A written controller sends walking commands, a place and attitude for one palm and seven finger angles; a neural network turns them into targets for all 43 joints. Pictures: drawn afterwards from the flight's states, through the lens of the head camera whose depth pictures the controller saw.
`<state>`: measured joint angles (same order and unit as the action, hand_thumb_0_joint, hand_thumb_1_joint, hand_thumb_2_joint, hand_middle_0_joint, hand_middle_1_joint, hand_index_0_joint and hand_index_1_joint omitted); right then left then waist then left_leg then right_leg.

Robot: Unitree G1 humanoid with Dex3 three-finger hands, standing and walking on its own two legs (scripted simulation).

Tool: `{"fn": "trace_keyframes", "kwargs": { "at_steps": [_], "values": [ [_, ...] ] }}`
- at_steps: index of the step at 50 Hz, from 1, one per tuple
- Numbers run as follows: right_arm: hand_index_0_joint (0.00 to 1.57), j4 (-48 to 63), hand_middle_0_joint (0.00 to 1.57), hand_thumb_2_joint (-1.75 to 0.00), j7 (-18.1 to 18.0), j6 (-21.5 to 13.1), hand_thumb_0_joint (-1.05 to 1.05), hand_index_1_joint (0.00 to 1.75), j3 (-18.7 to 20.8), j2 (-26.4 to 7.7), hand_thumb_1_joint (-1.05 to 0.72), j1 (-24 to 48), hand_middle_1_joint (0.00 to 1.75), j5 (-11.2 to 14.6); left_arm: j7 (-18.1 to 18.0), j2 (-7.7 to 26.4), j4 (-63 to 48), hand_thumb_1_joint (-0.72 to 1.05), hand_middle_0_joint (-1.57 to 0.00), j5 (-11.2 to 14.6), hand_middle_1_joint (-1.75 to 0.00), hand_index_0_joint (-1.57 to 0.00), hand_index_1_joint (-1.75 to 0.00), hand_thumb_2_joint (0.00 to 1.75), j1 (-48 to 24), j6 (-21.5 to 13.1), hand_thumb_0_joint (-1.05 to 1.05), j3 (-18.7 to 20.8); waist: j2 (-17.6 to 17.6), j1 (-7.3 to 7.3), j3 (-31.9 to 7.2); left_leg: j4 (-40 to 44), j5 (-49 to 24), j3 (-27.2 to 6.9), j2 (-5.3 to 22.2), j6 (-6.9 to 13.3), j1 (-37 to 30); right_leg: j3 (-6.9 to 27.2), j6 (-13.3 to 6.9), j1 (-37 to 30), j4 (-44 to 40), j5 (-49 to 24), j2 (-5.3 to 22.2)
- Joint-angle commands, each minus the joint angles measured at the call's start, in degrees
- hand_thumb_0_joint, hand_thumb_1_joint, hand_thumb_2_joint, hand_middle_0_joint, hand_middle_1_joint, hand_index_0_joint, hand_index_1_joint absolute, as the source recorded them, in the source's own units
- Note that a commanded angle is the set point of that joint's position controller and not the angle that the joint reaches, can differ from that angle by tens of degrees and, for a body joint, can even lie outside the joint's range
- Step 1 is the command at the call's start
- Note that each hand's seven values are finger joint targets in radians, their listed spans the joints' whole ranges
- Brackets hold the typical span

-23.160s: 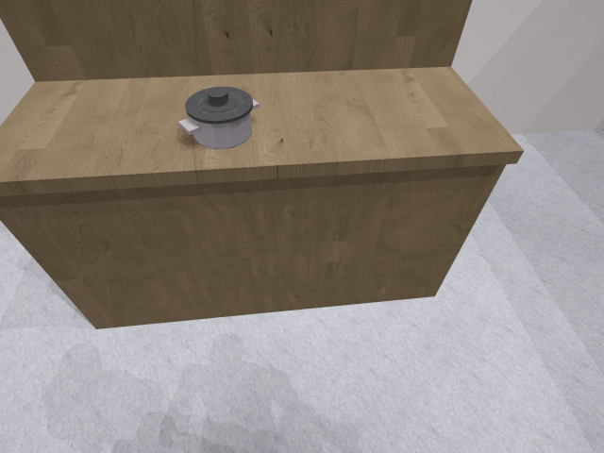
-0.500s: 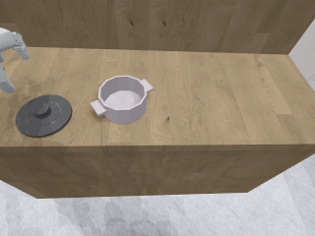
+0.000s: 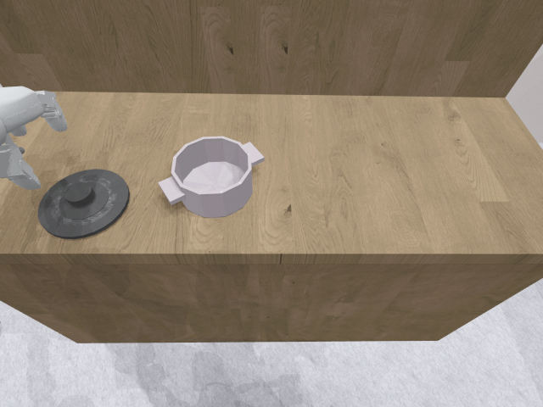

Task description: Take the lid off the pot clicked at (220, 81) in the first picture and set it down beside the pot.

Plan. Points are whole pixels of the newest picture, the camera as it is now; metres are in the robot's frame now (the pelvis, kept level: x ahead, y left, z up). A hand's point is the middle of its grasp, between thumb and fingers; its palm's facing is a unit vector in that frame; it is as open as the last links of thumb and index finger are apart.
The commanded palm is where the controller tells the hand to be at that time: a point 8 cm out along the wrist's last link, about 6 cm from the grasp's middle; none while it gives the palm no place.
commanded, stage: draw the hand back to the body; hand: left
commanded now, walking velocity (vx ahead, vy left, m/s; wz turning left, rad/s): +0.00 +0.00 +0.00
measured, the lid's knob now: (79, 194) +0.48 +0.34 -0.01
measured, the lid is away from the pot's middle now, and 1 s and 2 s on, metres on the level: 0.24 0.24 0.24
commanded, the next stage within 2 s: step back with the hand held close in 1.84 s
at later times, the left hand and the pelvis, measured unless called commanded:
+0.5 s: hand (61, 143) +0.40 +0.25 +0.19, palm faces +0.44 -0.85 -0.30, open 10.2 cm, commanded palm +0.34 +0.29 +0.20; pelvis +0.02 -0.04 +0.01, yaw -1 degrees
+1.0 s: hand (68, 207) +0.31 +0.22 +0.18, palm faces +0.47 -0.84 -0.29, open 7.9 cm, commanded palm +0.25 +0.25 +0.19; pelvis +0.02 -0.07 +0.01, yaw +0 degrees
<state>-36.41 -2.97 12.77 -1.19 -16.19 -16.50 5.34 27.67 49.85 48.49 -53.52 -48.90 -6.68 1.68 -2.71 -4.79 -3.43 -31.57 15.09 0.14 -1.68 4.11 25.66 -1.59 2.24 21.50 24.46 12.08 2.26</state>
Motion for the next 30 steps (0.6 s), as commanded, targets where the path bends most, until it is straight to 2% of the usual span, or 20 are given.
{"fn": "trace_keyframes", "kwargs": {
  "at_steps": [1,2,3,4,5,6,7,8,9,12,13,14,16,18,21,22,23,27,28,30],
  "values": [
    [0.2,7.29,0.2,-0.9,-0.52,-1.55,0.0,0.3,3.16,-9.1,-0.9,1.76,0.3,-0.6,-2.56,20.26,-15.66,0.07,-0.3,2.54,-0.96,-0.3,-0.96,0.48,-21.12,-0.45,0.0,8.98,-4.42,1.61,-22.39,2.25,-27.77,-4.18,0.66,0.7,-20.7,-3.43,-4.42,-3.01,-1.3,-10.85,-4.32],
    [0.2,7.65,0.2,-0.9,-0.45,-1.61,0.0,0.3,3.1,-9.32,-0.9,2.61,0.3,-0.64,-2.64,20.63,-16.09,0.07,-0.3,2.75,-0.96,-0.3,-0.96,0.48,-20.07,-0.5,0.0,9.39,-4.97,1.74,-21.59,2.33,-28.01,-3.89,0.58,0.66,-20.11,-3.22,-4.58,-3.3,-1.46,-11.61,-4.08],
    [0.2,7.18,0.2,-0.9,-0.36,-1.45,0.0,0.3,2.81,-8.91,-0.9,2.59,0.3,-0.54,-2.55,18.08,-12.13,0.07,-0.3,3.1,-0.96,-0.3,-0.96,0.48,-16.98,0.05,0.0,7.92,-3.48,1.3,-18.71,2.46,-25.5,-3.39,0.53,0.69,-18.22,-3.56,-4.4,-2.64,-1.51,-10.41,-4.3],
    [0.2,9.74,0.2,-0.9,-0.97,-4.33,0.0,0.3,2.54,-5.64,-0.9,-6.5,0.3,0.47,-12.1,0.85,-12.79,0.07,-0.3,36.55,-0.96,-0.3,-0.96,0.48,-20.65,-1.15,0.0,13.52,-2.39,-1.34,-11.58,5.06,-14.12,-4.6,4.74,-1.68,-25.7,-3.49,-5.8,0.88,-1.98,-4.77,-2.96],
    [0.2,9.59,0.2,-0.9,-1.65,-5.96,0.0,0.3,1.49,-7.15,-0.9,-2.4,0.3,0.38,-16.69,-0.16,-14.26,0.07,-0.3,40.17,-0.96,-0.3,-0.96,0.48,-17.24,-1.42,0.0,10.8,-1.91,0.25,-10.33,7.72,-6.79,-7.56,6.01,-1.97,-26.96,-2.64,-5.82,0.79,-3.04,-0.59,-2.74],
    [0.2,9.82,0.2,-0.9,-2.23,-7.01,0.0,0.3,1.37,-6.96,-0.9,-0.86,0.3,0.31,-19.36,-2.23,-15.77,0.07,-0.3,41.13,-0.96,-0.3,-0.96,0.48,-14.93,-1.41,0.0,10.36,-2.45,0.41,-9.5,9.13,-2.95,-8.54,6.41,-2.09,-27.09,-2.4,-5.98,0.86,-3.31,0.68,-2.6],
    [0.2,10.27,0.2,-0.9,-2.64,-8.38,0.0,0.3,1.23,-7.56,-0.9,0.66,0.3,0.04,-21.46,-2.51,-17.63,0.07,-0.3,45.74,-0.96,-0.3,-0.96,0.48,-14.51,-1.86,0.0,11.99,-0.05,0.75,-10.96,9.55,-0.47,-7.42,6.01,-1.61,-26.49,-1.35,-5.8,-1.31,-4.22,-0.08,-2.07],
    [0.2,9.54,0.2,-0.9,-2.88,-9.37,0.0,0.3,1.13,-8.12,-0.9,0.79,0.3,-0.29,-23.56,-0.62,-19.27,0.07,-0.3,48.37,-0.96,-0.3,-0.96,0.48,-15.14,-1.9,0.0,14.12,0.57,1.19,-12.43,9.07,-3.33,-6.24,5.39,-1.4,-24.89,-0.96,-5.7,-4.43,-4.39,-2.35,-2.1],
    [0.2,9.03,0.2,-0.9,-2.93,-10.2,0.0,0.3,1.12,-8.49,-0.9,0.47,0.3,-0.62,-25.66,3.78,-21.7,0.07,-0.3,49.4,-0.96,-0.3,-0.96,0.48,-15.37,-2.1,0.0,18.72,-1.21,2.09,-15.36,8.21,-8.87,-5.2,4.86,-1.55,-25.33,-0.63,-5.78,-7.68,-4.1,-5.9,-1.85],
    [0.2,7.56,0.2,-0.9,-2.79,-12.47,0.0,0.3,0.63,-8.29,-0.9,1.75,0.3,-1.74,-29.74,8.01,-29.08,0.13,-0.29,50.83,-0.91,-0.29,-0.91,0.51,-16.59,-3.17,0.0,24.14,-8.89,3.11,-15.83,7.66,-17.81,-3.66,4.43,-2.87,-25.73,-0.65,-5.87,-11.39,-3.85,-11.08,-1.65],
    [0.2,7.57,0.2,-0.9,-2.69,-13.27,0.0,0.3,0.56,-7.51,-0.9,2.25,0.3,-1.94,-30.4,3.97,-29.8,0.15,-0.29,51.47,-0.89,-0.29,-0.89,0.52,-14.75,-3.23,0.0,22.23,-10.43,2.9,-14.52,7.98,-19.63,-3.63,4.43,-3.22,-25.94,-1.06,-5.85,-11.56,-3.76,-11.91,-1.88],
    [0.2,7.31,0.2,-0.9,-2.51,-13.99,0.0,0.3,0.75,-7.26,-0.9,2.44,0.3,-1.94,-30.93,2.01,-29.65,0.17,-0.28,52.23,-0.88,-0.28,-0.88,0.53,-11.05,-3.01,0.0,22.07,-11.68,3.23,-13.11,7.91,-20.13,-3.57,4.65,-3.36,-26.1,-1.22,-5.85,-11.57,-3.9,-11.95,-1.86],
    [0.2,6.97,0.2,-0.9,-2.0,-14.91,0.0,0.3,0.84,-7.01,-0.9,2.94,0.3,-2.02,-31.44,-1.35,-30.02,0.21,-0.28,53.65,-0.84,-0.28,-0.84,0.55,-3.77,-2.43,0.0,21.59,-10.22,3.85,-10.74,7.9,-20.78,-3.04,4.55,-3.24,-24.47,-1.64,-5.79,-12.99,-3.82,-13.19,-1.93],
    [0.2,6.98,0.2,-0.9,-1.62,-15.35,0.0,0.3,1.14,-7.04,-0.9,3.44,0.3,-2.24,-31.74,-2.85,-30.27,0.26,-0.27,54.59,-0.81,-0.27,-0.81,0.57,3.14,-2.06,0.0,22.55,-5.72,4.28,-9.81,7.7,-22.83,-1.99,4.27,-2.68,-22.45,-1.69,-5.48,-15.4,-3.73,-16.33,-2.24],
    [0.2,7.15,0.2,-0.9,-1.47,-15.74,0.0,0.3,1.57,-7.21,-0.9,4.69,0.3,-2.25,-32.05,-1.87,-36.01,0.32,-0.27,55.52,-0.76,-0.27,-0.76,0.61,6.2,-1.93,0.0,24.49,-2.47,4.68,-11.89,6.99,-24.59,-0.77,3.92,-2.07,-22.12,-1.46,-4.96,-18.48,-3.02,-21.12,-1.86],
    [0.2,6.86,0.2,-0.9,-1.45,-15.77,0.0,0.3,1.76,-7.33,-0.9,4.86,0.3,-2.34,-32.2,-1.67,-35.81,0.34,-0.26,55.77,-0.74,-0.26,-0.74,0.62,7.44,-1.94,0.0,25.07,-0.06,4.48,-10.97,6.99,-24.14,-0.7,3.93,-1.97,-21.46,-1.53,-4.81,-18.6,-3.13,-21.51,-1.88],
    [0.2,7.05,0.2,-0.9,-1.46,-15.91,0.0,0.3,1.8,-7.37,-0.9,5.35,0.3,-2.32,-32.27,-1.55,-38.19,0.36,-0.26,55.9,-0.73,-0.26,-0.73,0.63,7.31,-2.01,0.0,25.34,-0.84,4.62,-12.34,7.32,-24.64,-0.21,3.61,-1.79,-22.03,-1.25,-4.64,-19.28,-3.22,-22.43,-2.09],
    [0.2,6.33,0.2,-0.9,-1.45,-16.66,0.0,0.3,2.09,-7.05,-0.9,6.5,0.3,-2.13,-32.69,-3.18,-43.09,0.44,-0.25,56.32,-0.66,-0.25,-0.66,0.67,9.53,-1.87,0.0,24.69,-1.79,4.43,-11.47,6.57,-24.65,0.36,3.12,-1.45,-23.17,-0.89,-4.37,-19.61,-3.55,-24.49,-1.65],
    [0.2,6.55,0.2,-0.9,-1.53,-16.87,0.0,0.3,1.98,-6.82,-0.9,6.77,0.3,-2.21,-32.77,-3.98,-44.18,0.46,-0.25,56.36,-0.65,-0.25,-0.65,0.68,10.32,-1.83,0.0,24.46,-2.31,4.52,-12.98,6.91,-25.71,0.76,2.7,-1.31,-24.07,-0.74,-4.14,-20.01,-3.51,-25.27,-2.02],
    [0.2,6.19,0.2,-0.9,-1.49,-16.87,0.0,0.3,1.98,-6.56,-0.9,6.97,0.3,-2.18,-33.0,-5.05,-43.6,0.5,-0.25,56.74,-0.61,-0.25,-0.61,0.7,15.18,-1.12,0.0,24.88,-1.61,5.0,-11.37,6.6,-25.23,0.97,2.59,-1.25,-23.55,-0.95,-4.03,-20.16,-3.41,-26.14,-1.78]
  ]
}}
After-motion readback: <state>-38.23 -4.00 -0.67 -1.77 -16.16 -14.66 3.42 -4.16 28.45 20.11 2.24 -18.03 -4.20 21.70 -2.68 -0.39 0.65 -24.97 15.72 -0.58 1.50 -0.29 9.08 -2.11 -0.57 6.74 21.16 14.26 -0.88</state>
